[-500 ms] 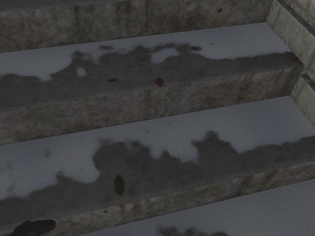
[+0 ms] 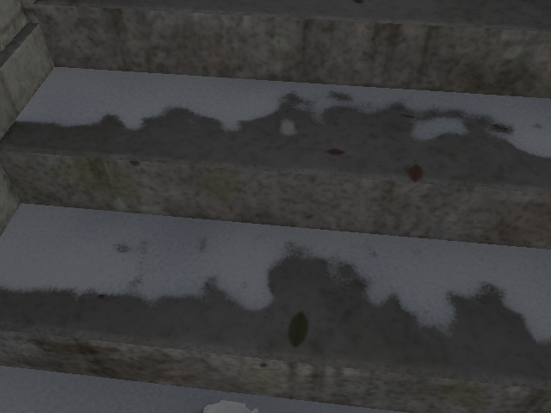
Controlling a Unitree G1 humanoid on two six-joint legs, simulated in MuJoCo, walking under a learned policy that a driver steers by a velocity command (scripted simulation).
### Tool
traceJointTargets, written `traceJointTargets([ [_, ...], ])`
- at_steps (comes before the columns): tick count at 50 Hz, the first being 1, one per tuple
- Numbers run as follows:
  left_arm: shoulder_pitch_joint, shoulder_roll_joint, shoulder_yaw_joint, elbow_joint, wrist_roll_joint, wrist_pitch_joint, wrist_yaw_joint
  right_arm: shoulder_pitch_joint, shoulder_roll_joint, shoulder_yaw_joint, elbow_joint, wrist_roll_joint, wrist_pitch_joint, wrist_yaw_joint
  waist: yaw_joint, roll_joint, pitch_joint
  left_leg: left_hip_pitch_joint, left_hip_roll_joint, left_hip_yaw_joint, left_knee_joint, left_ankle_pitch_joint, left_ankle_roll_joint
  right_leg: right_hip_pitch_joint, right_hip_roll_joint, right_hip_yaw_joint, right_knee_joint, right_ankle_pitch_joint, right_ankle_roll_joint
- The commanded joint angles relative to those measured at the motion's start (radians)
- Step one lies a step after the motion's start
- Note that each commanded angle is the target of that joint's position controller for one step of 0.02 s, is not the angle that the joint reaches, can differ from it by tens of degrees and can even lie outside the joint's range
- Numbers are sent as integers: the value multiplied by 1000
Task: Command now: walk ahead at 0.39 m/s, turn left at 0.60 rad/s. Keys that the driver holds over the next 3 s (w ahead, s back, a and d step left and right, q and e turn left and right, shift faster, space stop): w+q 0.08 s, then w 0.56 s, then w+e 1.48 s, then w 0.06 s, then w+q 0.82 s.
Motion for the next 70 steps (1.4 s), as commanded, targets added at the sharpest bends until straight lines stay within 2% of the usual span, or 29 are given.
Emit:
traceJointTargets([
  [1,81,-5,-23,47,32,-14,-6,-238,1,27,-120,-3,-14,12,-2,-76,145,-410,63,18,-9,37,65,196,-303,222,-253,161,-223],
  [6,205,-10,-43,142,57,-9,0,-433,8,52,-208,17,39,14,32,-89,155,-373,139,157,-324,111,44,189,-312,129,-372,223,-199],
  [8,135,21,-39,129,-1,-5,-43,-576,44,67,-251,2,98,22,13,-94,183,-95,158,253,-518,-132,17,23,-340,63,-514,298,-207],
  [11,115,147,-19,130,-51,-59,-49,-513,49,57,-238,-7,93,52,-91,-205,125,312,23,371,-683,-264,-32,24,-346,-31,-364,1228,-237],
  [14,106,301,45,140,-43,-54,-45,-222,-51,11,-178,10,56,36,-192,-298,-43,746,-96,346,-1035,-206,-17,176,-305,-28,-26,1799,-183],
  [15,236,192,28,146,21,-60,-64,-34,-98,6,-99,43,49,20,-172,-137,-225,1233,4,35,-1068,-71,69,-202,-240,73,248,1449,-106],
  [17,48,135,57,107,-64,-21,-103,391,-250,-64,50,-41,53,-17,-283,49,-241,1343,248,-663,-1686,-298,76,-555,-13,368,967,399,-48],
  [18,-42,89,72,85,-99,-30,-90,386,-276,-81,82,-46,14,-32,-236,89,-82,1149,242,-658,-1729,-390,-32,-666,23,513,1232,472,-52],
  [19,-81,47,69,84,-84,-51,-62,299,-203,-68,112,-20,-19,-37,-172,156,-1,978,225,-525,-1679,-383,-31,-702,9,528,1389,480,-62],
  [23,-199,16,43,-12,-99,-18,-8,-36,43,20,164,-39,-28,7,51,-52,14,768,208,-232,-1708,-98,-50,-934,21,513,1600,486,-214],
  [25,-217,22,39,-15,-93,11,-24,-74,23,6,156,-47,-38,7,84,-20,49,708,152,-51,-1762,-120,-53,-972,-28,405,1575,423,-204],
  [33,-689,63,-10,-262,-93,46,12,427,18,56,319,-124,-77,-4,-106,17,106,1042,182,-2,-1888,-73,-6,-1309,-108,203,1472,384,-176],
  [34,-771,-88,-44,-343,-114,44,52,334,-15,24,301,64,-102,-91,-75,-27,274,839,210,-59,-2086,-191,-38,-1142,-63,105,1447,118,-68],
  [35,-888,56,-30,-364,-93,88,24,380,3,66,290,-72,-84,-14,-126,59,113,969,273,-9,-2078,-75,21,-1111,-131,125,1176,214,-107],
  [40,-692,39,-8,-338,-77,105,-53,357,-202,6,226,-8,-100,28,-6,158,54,1282,304,193,-1900,1344,71,-689,81,-55,785,-21,-89],
  [42,-452,116,30,-261,-96,70,-20,404,-195,-19,229,-73,-100,42,10,110,-132,1178,267,223,-1619,1574,-36,-239,83,107,728,268,-175],
  [43,-285,158,46,-191,-116,69,-9,421,-155,-16,208,-102,-95,57,43,-11,-242,865,194,151,-1422,1297,-76,100,37,401,562,155,-241],
  [45,49,261,88,-85,-48,67,28,180,-106,-33,163,-31,-52,82,173,-279,-147,411,-65,-74,-610,121,-116,167,-131,1065,21,-221,-310],
  [48,-166,125,82,-8,-63,15,28,31,-46,-20,79,-15,-61,20,-10,41,21,198,-51,-175,-209,180,-34,-119,-139,870,46,9,-205],
  [52,-217,-38,24,91,-50,1,-4,9,-5,23,28,-30,-30,3,-152,7,16,-40,37,-33,-94,75,6,-172,-55,488,47,368,-120],
  [55,-135,20,19,94,-14,-32,12,-84,1,37,-8,1,-35,7,-111,-97,38,53,56,120,-23,10,-32,-370,6,425,-43,262,-154],
  [59,142,40,8,184,19,-19,-16,-391,-13,66,-152,-25,-32,-25,-3,-16,77,-216,98,136,-224,-60,-50,-79,-66,575,-61,167,-189],
  [62,77,96,18,116,-44,-20,-48,-611,1,79,-247,-35,7,-38,33,-110,139,103,117,233,-624,-205,-142,-285,-134,629,-278,307,-260],
  [64,-47,134,21,40,-81,-43,-55,-426,46,78,-228,-21,17,-25,-80,-158,108,490,63,294,-686,-163,-183,-358,-190,544,-230,837,-264],
  [66,4,243,62,41,-112,-61,-52,-422,-72,32,-234,-12,15,-12,-109,-192,49,562,-57,361,-969,-246,-180,-77,-203,515,-142,1486,-262],
  [67,33,250,84,69,-84,-62,-67,-334,-112,10,-226,2,3,-28,-124,-232,-15,682,-57,288,-1046,-233,-135,1,-191,486,7,1726,-218],
  [68,85,155,80,81,-49,-66,-69,-83,-123,0,-155,2,-3,-30,-158,-52,-279,1081,65,49,-1101,49,-5,-115,-122,453,336,1583,-149],
  [69,122,35,56,69,-12,-63,-83,109,-157,-12,-87,4,-14,-42,-194,162,-384,1393,251,-434,-1444,-354,150,-489,5,485,581,946,-132],
  [70,-18,78,87,119,-56,-30,-91,240,-190,-11,-64,-42,-6,-41,-289,297,-231,1230,378,-829,-1713,-836,180,-707,125,532,1154,321,-100],
])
